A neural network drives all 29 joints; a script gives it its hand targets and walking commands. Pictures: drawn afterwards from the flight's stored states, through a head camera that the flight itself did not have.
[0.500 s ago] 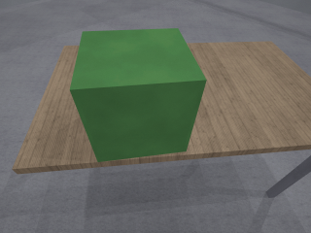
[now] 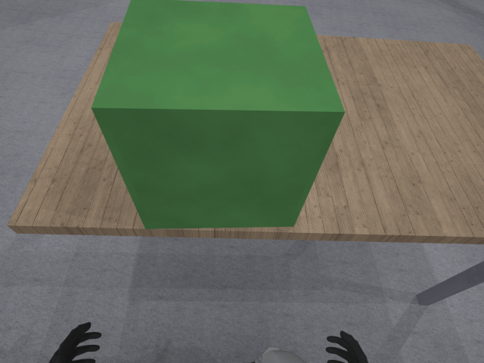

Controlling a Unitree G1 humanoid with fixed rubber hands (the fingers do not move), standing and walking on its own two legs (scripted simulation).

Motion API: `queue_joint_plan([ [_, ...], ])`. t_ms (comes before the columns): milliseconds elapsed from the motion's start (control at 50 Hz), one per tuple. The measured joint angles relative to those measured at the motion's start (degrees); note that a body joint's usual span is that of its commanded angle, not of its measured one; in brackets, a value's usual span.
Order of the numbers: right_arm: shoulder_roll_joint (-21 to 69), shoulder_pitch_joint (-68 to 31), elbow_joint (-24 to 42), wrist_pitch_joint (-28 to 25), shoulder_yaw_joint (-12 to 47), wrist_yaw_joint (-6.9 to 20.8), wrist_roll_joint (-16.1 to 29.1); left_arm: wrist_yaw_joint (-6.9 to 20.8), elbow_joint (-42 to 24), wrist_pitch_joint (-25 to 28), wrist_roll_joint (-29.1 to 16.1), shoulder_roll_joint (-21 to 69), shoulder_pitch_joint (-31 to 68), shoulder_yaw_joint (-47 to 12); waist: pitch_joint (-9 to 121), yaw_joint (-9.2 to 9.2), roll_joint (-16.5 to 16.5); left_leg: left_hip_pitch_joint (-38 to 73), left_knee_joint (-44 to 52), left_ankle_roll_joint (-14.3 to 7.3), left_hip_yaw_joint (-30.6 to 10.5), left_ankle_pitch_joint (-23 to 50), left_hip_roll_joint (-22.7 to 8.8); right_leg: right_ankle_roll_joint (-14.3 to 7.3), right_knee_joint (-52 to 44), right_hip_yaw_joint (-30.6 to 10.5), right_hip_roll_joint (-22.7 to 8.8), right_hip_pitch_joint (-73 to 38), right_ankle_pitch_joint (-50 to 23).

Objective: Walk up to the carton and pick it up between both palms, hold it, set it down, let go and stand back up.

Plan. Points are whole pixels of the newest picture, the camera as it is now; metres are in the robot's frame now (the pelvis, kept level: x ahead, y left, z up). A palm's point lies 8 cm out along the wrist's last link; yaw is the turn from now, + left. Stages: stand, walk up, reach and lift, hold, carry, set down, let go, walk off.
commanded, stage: reach and lift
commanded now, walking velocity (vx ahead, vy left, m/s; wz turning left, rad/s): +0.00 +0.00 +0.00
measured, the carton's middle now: (220, 123) +0.51 +0.04 +0.09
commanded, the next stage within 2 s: none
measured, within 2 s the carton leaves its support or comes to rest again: neither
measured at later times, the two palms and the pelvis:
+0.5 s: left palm (60, 335) +0.18 +0.27 -0.05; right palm (366, 358) +0.15 -0.19 -0.05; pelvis +0.02 +0.02 +0.03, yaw -1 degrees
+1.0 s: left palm (45, 309) +0.21 +0.28 +0.00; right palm (367, 314) +0.21 -0.19 -0.01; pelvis +0.02 +0.05 +0.03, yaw +0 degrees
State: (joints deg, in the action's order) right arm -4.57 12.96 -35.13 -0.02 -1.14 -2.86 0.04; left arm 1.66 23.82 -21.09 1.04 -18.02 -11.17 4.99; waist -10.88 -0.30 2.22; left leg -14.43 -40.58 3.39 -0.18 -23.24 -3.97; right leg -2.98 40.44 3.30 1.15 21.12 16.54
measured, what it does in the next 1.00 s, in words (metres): shifts its weight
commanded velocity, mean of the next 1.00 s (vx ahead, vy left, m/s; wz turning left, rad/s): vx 0.00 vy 0.00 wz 0.00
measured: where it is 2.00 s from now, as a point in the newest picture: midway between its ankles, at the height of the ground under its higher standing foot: outside the picture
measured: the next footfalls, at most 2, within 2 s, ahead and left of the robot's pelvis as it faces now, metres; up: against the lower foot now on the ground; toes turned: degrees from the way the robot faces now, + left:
none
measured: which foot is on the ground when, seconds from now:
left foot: down 0.00-1.00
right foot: down 0.00-1.00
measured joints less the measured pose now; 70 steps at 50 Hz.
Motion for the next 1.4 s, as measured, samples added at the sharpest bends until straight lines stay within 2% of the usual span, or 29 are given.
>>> queue_joint_plan([
  [80, 1.26, 1.13, 0.84, -2.58, 0.35, -0.65, -0.74, 0.05, -0.35, 3.08, -2.22, -1.30, -0.45, 0.42, -0.34, 0.53, 0.16, 1.14, 2.25, 0.65, 0.01, 1.02, -0.01, -0.20, -1.62, 0.25, -0.12, -1.05, -0.42],
  [100, 1.35, 1.26, 1.15, -3.19, 0.45, -0.82, -0.72, 0.09, -0.45, 3.81, -2.57, -1.45, -0.42, 0.47, -0.43, 0.73, 0.15, 1.68, 3.31, 0.27, 0.18, 1.95, -0.05, -0.17, -2.29, 0.30, -0.13, -1.54, -0.67],
  [240, 0.30, 1.41, 2.79, -5.95, 1.79, -0.65, 1.60, 0.50, 0.16, 8.40, -4.19, -1.04, 0.89, 0.31, 0.46, 1.12, 1.02, 5.91, 10.43, 0.05, 1.30, 4.82, 0.32, 0.37, -8.80, -0.48, -0.31, -5.41, -3.62],
  [340, -1.02, 1.19, 1.97, -7.94, 1.58, 0.37, 2.99, 0.53, 1.92, 11.90, -4.09, 0.45, 1.61, 0.08, 1.90, 0.70, 1.17, 8.31, 14.03, -0.50, 2.04, 6.33, 0.43, 0.98, -13.00, -1.14, -0.22, -7.93, -5.60],
  [480, -2.53, 1.64, 0.38, -9.95, 0.56, 2.62, 4.79, -1.05, 2.09, 16.07, -4.26, 2.52, 0.08, -1.26, 3.03, -0.42, 0.91, 10.93, 16.20, -1.43, 2.68, 6.76, 0.74, 1.94, -16.58, -1.79, -0.35, -11.09, -6.96],
  [700, -4.55, 2.65, 1.40, -11.90, -1.92, 5.59, 6.60, -3.78, 0.16, 21.71, -7.63, 3.13, -4.52, -5.05, 5.51, -1.03, -0.14, 12.08, 16.62, -2.78, 2.49, 6.24, 1.73, 3.35, -18.61, -1.85, -1.26, -13.21, -7.20],
  [880, -6.82, 0.86, 3.51, -10.77, -2.64, 6.76, 9.11, -5.06, -0.81, 24.06, -11.02, 2.54, -2.98, -6.99, 6.98, -1.00, -1.33, 12.26, 16.17, -3.49, 2.27, 5.91, 2.45, 4.02, -18.52, -1.96, -1.89, -13.70, -6.97],
  [1020, -8.44, -1.18, 6.51, -9.20, -2.20, 6.91, 11.46, -5.58, -1.86, 23.89, -13.17, 2.43, 0.13, -7.51, 7.45, -0.80, -1.93, 12.35, 15.99, -3.60, 2.33, 5.94, 2.64, 4.13, -18.20, -2.31, -1.96, -13.70, -6.95],
  [1240, -9.85, -4.67, 12.87, -6.52, -1.59, 5.97, 14.11, -5.11, -2.28, 24.20, -16.05, 1.63, 5.75, -6.72, 8.35, -0.93, -1.58, 10.94, 16.01, -3.29, 2.37, 6.65, 2.77, 3.80, -17.00, -2.75, -1.94, -11.69, -7.01],
  [1400, -10.45, -10.28, 12.14, -3.93, -1.36, 5.12, 15.93, -5.07, -0.35, 23.76, -18.71, -0.42, 10.94, -7.15, 8.67, -0.87, -1.24, 8.94, 15.64, -2.98, 1.83, 7.23, 2.85, 3.48, -16.34, -2.53, -1.97, -9.76, -7.22],
])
